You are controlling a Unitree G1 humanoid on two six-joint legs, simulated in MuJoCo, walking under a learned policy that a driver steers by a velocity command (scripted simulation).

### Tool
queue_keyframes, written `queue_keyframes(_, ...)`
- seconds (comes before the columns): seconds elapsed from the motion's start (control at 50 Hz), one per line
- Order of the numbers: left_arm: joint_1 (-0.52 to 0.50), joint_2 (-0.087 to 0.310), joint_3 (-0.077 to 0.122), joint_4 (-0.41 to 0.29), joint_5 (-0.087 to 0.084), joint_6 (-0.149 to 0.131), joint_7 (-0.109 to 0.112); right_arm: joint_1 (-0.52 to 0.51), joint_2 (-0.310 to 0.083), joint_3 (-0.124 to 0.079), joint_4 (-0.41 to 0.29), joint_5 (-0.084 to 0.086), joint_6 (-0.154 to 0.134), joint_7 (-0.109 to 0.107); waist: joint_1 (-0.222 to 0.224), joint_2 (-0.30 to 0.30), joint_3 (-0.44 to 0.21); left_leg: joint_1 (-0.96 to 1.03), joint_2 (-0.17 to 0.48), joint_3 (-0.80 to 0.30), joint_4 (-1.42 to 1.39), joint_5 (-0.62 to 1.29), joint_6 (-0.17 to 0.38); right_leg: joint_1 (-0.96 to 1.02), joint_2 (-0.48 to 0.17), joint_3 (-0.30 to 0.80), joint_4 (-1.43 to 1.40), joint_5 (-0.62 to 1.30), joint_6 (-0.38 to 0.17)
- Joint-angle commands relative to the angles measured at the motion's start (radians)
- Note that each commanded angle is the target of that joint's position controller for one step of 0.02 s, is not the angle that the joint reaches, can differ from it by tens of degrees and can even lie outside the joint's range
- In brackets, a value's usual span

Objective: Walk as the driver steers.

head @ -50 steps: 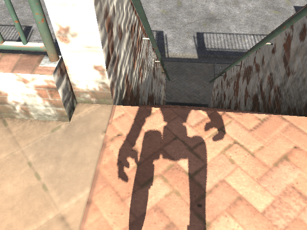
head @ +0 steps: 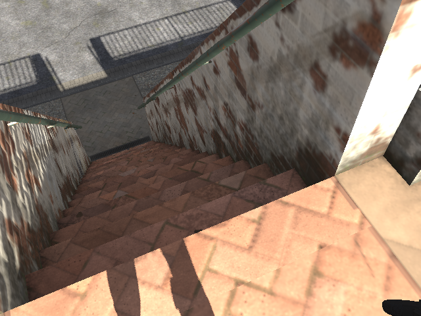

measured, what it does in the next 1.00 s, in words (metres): steps on the spot, turning left: left foot, then right foot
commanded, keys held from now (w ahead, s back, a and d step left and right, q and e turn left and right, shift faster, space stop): e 0.02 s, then q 0.98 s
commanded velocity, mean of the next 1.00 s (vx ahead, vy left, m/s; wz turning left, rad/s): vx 0.05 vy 0.00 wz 0.30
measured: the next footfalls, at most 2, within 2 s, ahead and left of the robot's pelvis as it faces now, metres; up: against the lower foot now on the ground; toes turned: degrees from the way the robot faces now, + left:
left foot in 0.18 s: +0.25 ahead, +0.13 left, +0.00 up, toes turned -4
right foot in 0.56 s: +0.17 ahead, -0.11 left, +0.00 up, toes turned +12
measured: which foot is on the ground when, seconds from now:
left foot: up 0.00-0.16, down 0.18-0.56, up 0.58-0.98, down 1.00-1.00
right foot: down 0.00-0.20, up 0.22-0.54, down 0.56-1.00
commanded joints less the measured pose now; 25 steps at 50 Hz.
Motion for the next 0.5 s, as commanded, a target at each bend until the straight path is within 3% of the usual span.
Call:
queue_keyframes(0.02, -0.035, 0.171, 0.044, -0.085, -0.012, 0.006, 0.025, 0.032, -0.040, -0.004, -0.047, -0.001, 0.011, 0.002, -0.036, -0.112, -0.167, 0.173, -0.083, 0.054, -0.185, 0.197, -0.013, -0.017, -0.183, 0.118, -0.025, 0.620, -0.121)
queue_keyframes(0.06, -0.019, 0.144, 0.033, -0.080, -0.008, 0.015, 0.032, 0.012, -0.042, -0.001, -0.050, 0.005, 0.012, 0.015, -0.011, -0.126, -0.187, 0.198, -0.087, 0.058, -0.275, 0.284, -0.010, 0.023, -0.195, 0.119, -0.002, 0.522, -0.098)
queue_keyframes(0.1, 0.003, 0.111, 0.018, -0.062, -0.001, 0.011, 0.034, 0.007, -0.051, -0.002, -0.050, 0.000, 0.009, 0.028, 0.001, -0.134, -0.180, 0.216, -0.074, 0.042, -0.317, 0.284, 0.009, 0.064, -0.231, 0.154, 0.030, 0.478, -0.098)
queue_keyframes(0.14, -0.014, 0.082, 0.002, -0.049, 0.011, 0.000, 0.031, 0.041, -0.067, -0.008, -0.039, -0.008, -0.003, 0.038, -0.026, -0.133, -0.168, 0.263, -0.060, 0.041, -0.396, 0.261, 0.054, 0.090, -0.254, 0.174, 0.089, 0.453, -0.087)
queue_keyframes(0.16, -0.025, 0.075, -0.004, -0.044, 0.011, -0.005, 0.030, 0.075, -0.066, -0.009, -0.028, -0.011, -0.011, 0.039, -0.051, -0.122, -0.167, 0.334, -0.063, 0.051, -0.473, 0.351, 0.083, 0.083, -0.233, 0.158, 0.136, 0.428, -0.062)
queue_keyframes(0.18, 0.006, 0.068, -0.006, -0.041, 0.025, -0.013, 0.028, 0.090, -0.107, -0.016, -0.027, -0.022, -0.015, 0.036, -0.038, -0.065, -0.192, 0.439, -0.004, -0.018, -0.475, 0.690, 0.118, 0.060, -0.165, 0.120, 0.223, 0.343, -0.016)
queue_keyframes(0.2, 0.119, 0.054, -0.009, -0.030, 0.034, -0.021, 0.027, 0.088, -0.135, -0.014, -0.041, -0.044, -0.010, 0.035, 0.020, 0.061, -0.253, 0.598, 0.120, -0.157, -0.418, 0.976, 0.235, -0.044, -0.080, 0.074, 0.371, 0.086, 0.038)
queue_keyframes(0.22, 0.164, 0.069, -0.011, -0.013, 0.029, -0.017, 0.028, 0.118, -0.079, -0.002, -0.032, -0.035, 0.006, 0.034, 0.005, 0.192, -0.327, 0.655, 0.232, -0.312, -0.446, 0.955, 0.366, -0.104, -0.061, 0.031, 0.487, -0.243, 0.096)
queue_keyframes(0.24, 0.083, 0.121, -0.001, -0.037, 0.019, 0.000, 0.027, 0.136, -0.044, 0.010, -0.031, -0.006, 0.021, 0.037, -0.030, 0.204, -0.295, 0.636, 0.252, -0.426, -0.505, 0.754, 0.401, -0.181, -0.060, 0.028, 0.582, -0.483, 0.124)
queue_keyframes(0.26, 0.018, 0.140, 0.008, -0.057, 0.008, 0.022, 0.030, 0.141, -0.075, 0.004, -0.033, 0.006, 0.033, 0.041, -0.045, 0.141, -0.259, 0.617, 0.242, -0.474, -0.538, 0.508, 0.384, -0.251, -0.069, 0.037, 0.657, -0.529, 0.133)
queue_keyframes(0.3, -0.048, 0.140, 0.019, -0.068, 0.006, 0.056, 0.037, 0.116, -0.165, -0.025, -0.063, 0.012, 0.051, 0.031, -0.053, 0.047, -0.180, 0.511, 0.209, -0.477, -0.605, 0.175, 0.337, -0.316, -0.075, 0.040, 0.750, -0.441, 0.140)
queue_keyframes(0.32, -0.056, 0.132, 0.020, -0.067, 0.006, 0.061, 0.042, 0.098, -0.172, -0.030, -0.077, 0.008, 0.061, 0.020, -0.046, 0.048, -0.164, 0.459, 0.178, -0.440, -0.630, 0.088, 0.306, -0.305, -0.080, 0.036, 0.736, -0.391, 0.136)
queue_keyframes(0.36, -0.050, 0.092, 0.013, -0.057, 0.006, 0.058, 0.052, 0.076, -0.136, -0.028, -0.094, 0.007, 0.086, 0.002, -0.032, 0.094, -0.150, 0.387, 0.094, -0.341, -0.653, 0.015, 0.253, -0.249, -0.076, 0.009, 0.612, -0.327, 0.135)
queue_keyframes(0.4, -0.049, 0.063, 0.005, -0.048, 0.006, 0.050, 0.055, 0.086, -0.120, -0.032, -0.102, 0.008, 0.101, -0.010, -0.034, 0.133, -0.175, 0.368, 0.049, -0.296, -0.649, 0.016, 0.236, -0.178, -0.059, -0.013, 0.493, -0.286, 0.138)
queue_keyframes(0.44, -0.053, 0.057, 0.001, -0.048, -0.001, 0.046, 0.055, 0.096, -0.117, -0.038, -0.113, 0.016, 0.111, -0.012, -0.043, 0.161, -0.202, 0.381, 0.041, -0.315, -0.644, 0.000, 0.235, -0.132, -0.047, -0.010, 0.397, -0.250, 0.138)
queue_keyframes(0.5, -0.030, 0.078, 0.006, -0.043, -0.006, 0.037, 0.043, 0.112, -0.131, -0.048, -0.127, 0.025, 0.124, -0.016, -0.039, 0.177, -0.198, 0.378, 0.055, -0.382, -0.653, -0.059, 0.230, -0.076, -0.045, -0.004, 0.257, -0.199, 0.120)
